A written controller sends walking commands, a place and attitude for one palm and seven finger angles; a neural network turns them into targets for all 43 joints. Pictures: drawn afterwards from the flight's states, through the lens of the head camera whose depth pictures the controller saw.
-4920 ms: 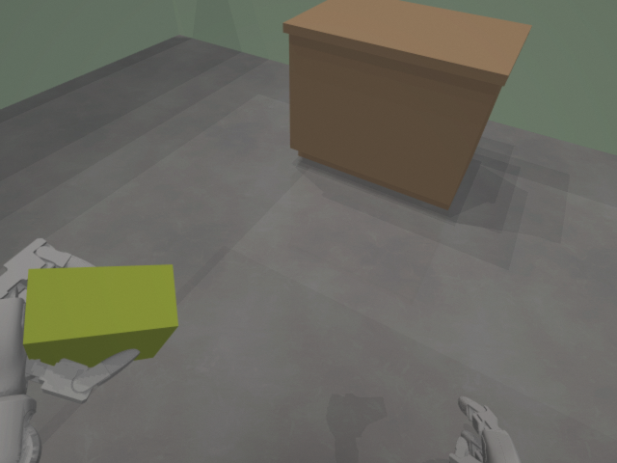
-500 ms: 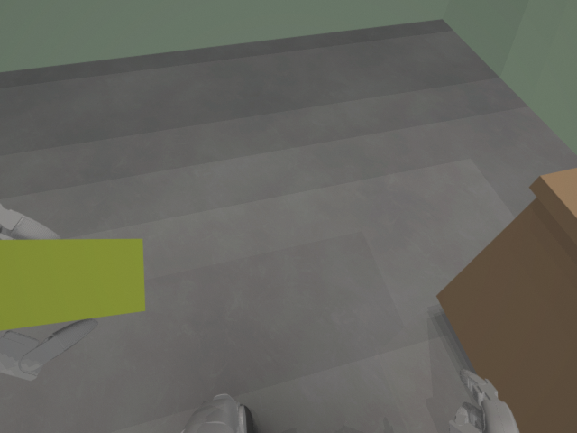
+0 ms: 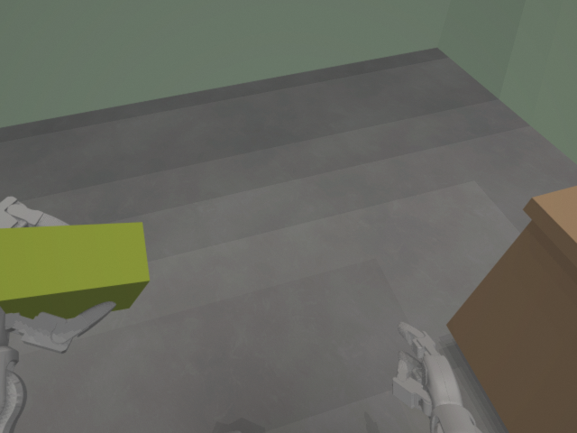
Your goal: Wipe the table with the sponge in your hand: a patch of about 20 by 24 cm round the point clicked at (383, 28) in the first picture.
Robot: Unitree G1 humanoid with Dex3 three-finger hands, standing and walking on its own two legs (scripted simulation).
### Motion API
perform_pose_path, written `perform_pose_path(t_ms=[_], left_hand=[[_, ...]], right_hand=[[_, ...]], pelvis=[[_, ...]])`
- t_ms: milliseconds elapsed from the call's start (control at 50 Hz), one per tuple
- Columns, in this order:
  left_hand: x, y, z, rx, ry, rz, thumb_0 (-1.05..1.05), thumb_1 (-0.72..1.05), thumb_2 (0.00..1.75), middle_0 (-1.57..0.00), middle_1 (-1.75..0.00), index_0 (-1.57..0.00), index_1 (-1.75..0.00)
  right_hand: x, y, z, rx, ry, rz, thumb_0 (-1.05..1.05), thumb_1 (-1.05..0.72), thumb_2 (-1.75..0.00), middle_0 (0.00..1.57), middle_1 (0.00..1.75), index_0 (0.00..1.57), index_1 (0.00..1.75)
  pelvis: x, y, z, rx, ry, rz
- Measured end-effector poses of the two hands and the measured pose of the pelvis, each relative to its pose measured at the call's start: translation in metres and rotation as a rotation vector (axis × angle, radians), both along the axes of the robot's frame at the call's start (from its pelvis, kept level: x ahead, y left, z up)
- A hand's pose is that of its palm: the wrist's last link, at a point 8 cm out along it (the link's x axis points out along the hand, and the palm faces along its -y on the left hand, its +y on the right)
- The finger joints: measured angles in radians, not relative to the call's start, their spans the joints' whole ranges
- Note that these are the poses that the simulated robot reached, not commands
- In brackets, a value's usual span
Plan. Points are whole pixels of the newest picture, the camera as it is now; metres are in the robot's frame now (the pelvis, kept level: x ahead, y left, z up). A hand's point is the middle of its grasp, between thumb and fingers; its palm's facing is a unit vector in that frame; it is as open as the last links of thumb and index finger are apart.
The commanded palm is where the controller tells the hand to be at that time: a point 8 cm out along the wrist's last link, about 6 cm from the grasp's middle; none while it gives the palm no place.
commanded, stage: turn to face it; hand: left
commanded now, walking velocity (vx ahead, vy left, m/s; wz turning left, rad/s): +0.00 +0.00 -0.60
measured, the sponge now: (96, 274) +0.23 +0.23 +0.16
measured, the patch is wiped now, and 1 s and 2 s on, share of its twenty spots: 0.00 0.00 0.00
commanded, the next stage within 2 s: none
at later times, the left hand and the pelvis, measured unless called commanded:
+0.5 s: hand (183, 276) +0.23 +0.13 +0.18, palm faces +0.16 -0.86 -0.48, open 10.4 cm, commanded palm +0.19 +0.18 +0.18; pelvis -0.05 -0.04 +0.01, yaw -17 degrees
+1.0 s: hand (266, 353) +0.17 +0.04 +0.17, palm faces -0.14 -0.88 -0.45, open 10.4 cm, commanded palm +0.13 +0.11 +0.18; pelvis -0.16 -0.02 +0.00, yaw -35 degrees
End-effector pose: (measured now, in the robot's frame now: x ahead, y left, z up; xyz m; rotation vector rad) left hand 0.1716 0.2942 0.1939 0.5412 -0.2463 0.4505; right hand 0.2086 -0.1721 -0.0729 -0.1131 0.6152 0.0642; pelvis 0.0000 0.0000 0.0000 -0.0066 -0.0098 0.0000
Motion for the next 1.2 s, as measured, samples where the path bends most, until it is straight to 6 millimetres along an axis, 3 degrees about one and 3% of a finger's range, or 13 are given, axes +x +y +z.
perform_pose_path(t_ms=[60,120,220,320,400,580,720,840,900,980,1100,1200], left_hand=[[0.018,-0.035,-0.02,-0.021,0.051,-0.056,-0.01,-0.52,1.02,-0.7,-1.37,-0.71,-1.36],[0.032,-0.072,-0.026,-0.051,0.073,-0.162,-0.01,-0.52,1.02,-0.7,-1.37,-0.71,-1.37],[0.041,-0.112,-0.004,0.029,0.07,-0.333,-0.01,-0.52,1.02,-0.7,-1.37,-0.71,-1.37],[0.043,-0.121,0.025,0.153,0.015,-0.394,-0.01,-0.52,1.02,-0.7,-1.37,-0.71,-1.37],[0.04,-0.116,0.026,0.15,0.012,-0.367,-0.01,-0.52,1.02,-0.7,-1.37,-0.7,-1.37],[0.013,-0.121,-0.008,-0.05,0.045,-0.402,-0.01,-0.52,1.02,-0.7,-1.37,-0.7,-1.37],[-0.003,-0.119,0.0,-0.017,-0.058,-0.547,-0.01,-0.52,1.02,-0.7,-1.37,-0.7,-1.37],[-0.009,-0.121,0.011,0.026,-0.061,-0.568,-0.01,-0.52,1.02,-0.7,-1.37,-0.7,-1.37],[-0.011,-0.139,0.007,-0.007,-0.029,-0.591,-0.01,-0.52,1.02,-0.7,-1.37,-0.7,-1.37],[-0.013,-0.183,-0.005,-0.008,0.008,-0.676,-0.01,-0.52,1.02,-0.7,-1.38,-0.7,-1.37],[-0.036,-0.261,-0.011,0.066,0.018,-0.865,-0.01,-0.52,1.02,-0.7,-1.38,-0.7,-1.37],[-0.056,-0.287,0.007,0.168,0.04,-0.992,-0.01,-0.52,1.02,-0.7,-1.38,-0.7,-1.37]], right_hand=[[-0.013,-0.043,-0.016,-0.026,0.024,-0.059,0.01,-0.9,-0.9,0.21,0.3,0.21,0.3],[-0.037,-0.086,-0.022,-0.084,0.101,-0.137,0.01,-0.9,-0.9,0.2,0.3,0.21,0.3],[-0.088,-0.142,-0.013,-0.152,0.183,-0.299,0.01,-0.9,-0.9,0.2,0.3,0.2,0.3],[-0.135,-0.169,-0.013,-0.159,0.241,-0.417,0.01,-0.91,-0.9,0.2,0.3,0.2,0.3],[-0.165,-0.171,-0.016,-0.13,0.265,-0.468,0.01,-0.91,-0.9,0.19,0.3,0.2,0.3],[-0.203,-0.143,-0.01,-0.109,0.257,-0.464,0.01,-0.91,-0.9,0.2,0.3,0.2,0.3],[-0.227,-0.113,0.002,-0.124,0.193,-0.464,0.01,-0.9,-0.9,0.2,0.3,0.2,0.3],[-0.263,-0.09,0.001,-0.02,0.138,-0.552,0.01,-0.9,-0.9,0.2,0.3,0.2,0.3],[-0.29,-0.085,-0.005,0.019,0.156,-0.595,0.01,-0.9,-0.9,0.2,0.3,0.2,0.3],[-0.335,-0.092,-0.017,0.037,0.189,-0.652,0.01,-0.9,-0.9,0.2,0.3,0.21,0.3],[-0.419,-0.129,-0.042,0.024,0.268,-0.772,0.01,-0.9,-0.9,0.2,0.3,0.21,0.3],[-0.48,-0.154,-0.029,-0.022,0.342,-0.927,0.01,-0.9,-0.9,0.2,0.3,0.2,0.3]], pelvis=[[-0.002,-0.018,-0.011,0.001,-0.01,-0.022],[-0.008,-0.031,-0.009,0.03,-0.002,-0.06],[-0.016,-0.043,-0.001,0.051,0.019,-0.133],[-0.023,-0.048,0.003,0.052,0.034,-0.192],[-0.031,-0.048,0.004,0.054,0.035,-0.241],[-0.062,-0.034,0.005,0.061,0.028,-0.327],[-0.099,-0.011,-0.001,0.052,0.023,-0.398],[-0.119,-0.003,0.003,0.001,-0.009,-0.503],[-0.129,-0.006,0.006,-0.022,-0.001,-0.55],[-0.152,-0.019,0.001,-0.018,0.013,-0.605],[-0.191,-0.038,-0.01,-0.011,0.016,-0.655],[-0.207,-0.043,-0.001,0.03,0.025,-0.74]])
